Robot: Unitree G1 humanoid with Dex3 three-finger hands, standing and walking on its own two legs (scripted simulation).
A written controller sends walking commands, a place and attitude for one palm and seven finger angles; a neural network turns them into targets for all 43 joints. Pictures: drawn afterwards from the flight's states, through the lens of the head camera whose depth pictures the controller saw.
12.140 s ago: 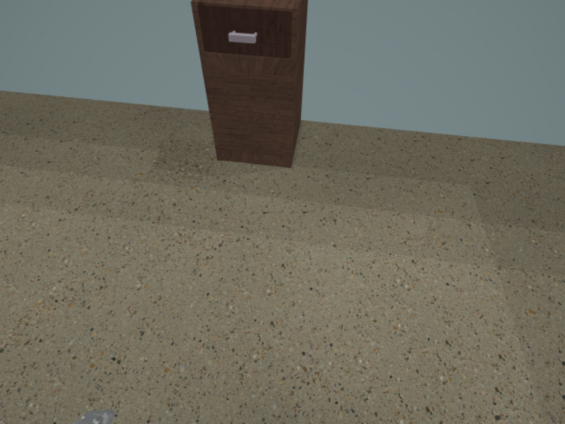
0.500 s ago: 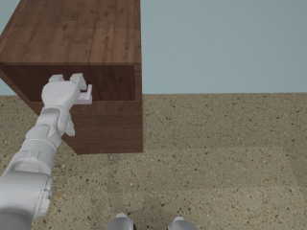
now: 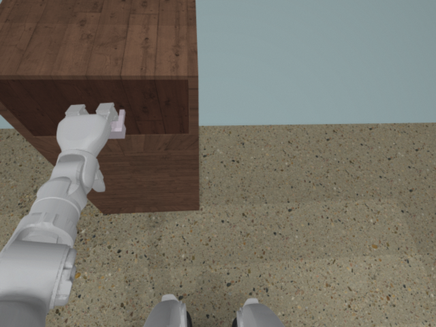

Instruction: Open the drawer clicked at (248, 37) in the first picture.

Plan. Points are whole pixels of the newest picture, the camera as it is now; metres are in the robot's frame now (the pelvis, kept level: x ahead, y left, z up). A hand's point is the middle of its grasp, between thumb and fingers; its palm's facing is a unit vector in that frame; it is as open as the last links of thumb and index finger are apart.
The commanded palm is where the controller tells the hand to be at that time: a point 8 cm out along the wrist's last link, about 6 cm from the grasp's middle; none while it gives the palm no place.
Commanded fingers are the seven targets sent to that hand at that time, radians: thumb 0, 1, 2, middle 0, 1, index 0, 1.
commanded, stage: lower the fingers behind the handle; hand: left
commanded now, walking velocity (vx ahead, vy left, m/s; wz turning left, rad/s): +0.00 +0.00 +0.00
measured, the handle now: (99, 122) +0.53 +0.23 -0.01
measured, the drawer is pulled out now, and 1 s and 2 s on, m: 0.00 0.00 0.03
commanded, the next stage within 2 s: close the thumb around the handle in 0.64 s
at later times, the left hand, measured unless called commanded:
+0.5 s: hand (100, 149) +0.47 +0.23 -0.03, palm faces -0.09 -0.03 -1.00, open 13.8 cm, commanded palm +0.46 +0.20 +0.02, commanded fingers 0.00 -0.50 0.30 -0.30 -1.20 -0.30 -1.20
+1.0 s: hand (99, 149) +0.47 +0.23 -0.03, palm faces -0.09 -0.04 -1.00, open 12.1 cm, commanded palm +0.46 +0.21 +0.02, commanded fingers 0.00 0.28 0.64 -0.36 -1.28 -0.36 -1.28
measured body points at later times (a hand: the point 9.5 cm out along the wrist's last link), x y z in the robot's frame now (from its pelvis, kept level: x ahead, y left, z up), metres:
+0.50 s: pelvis -0.01 +0.00 -0.01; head +0.12 +0.01 +0.42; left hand +0.47 +0.23 +0.03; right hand +0.00 -0.27 -0.14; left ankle +0.02 +0.09 -0.67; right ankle -0.01 -0.13 -0.67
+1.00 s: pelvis +0.01 -0.01 -0.01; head +0.13 +0.00 +0.43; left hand +0.47 +0.23 +0.03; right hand +0.03 -0.28 -0.13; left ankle +0.02 +0.09 -0.67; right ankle -0.01 -0.13 -0.67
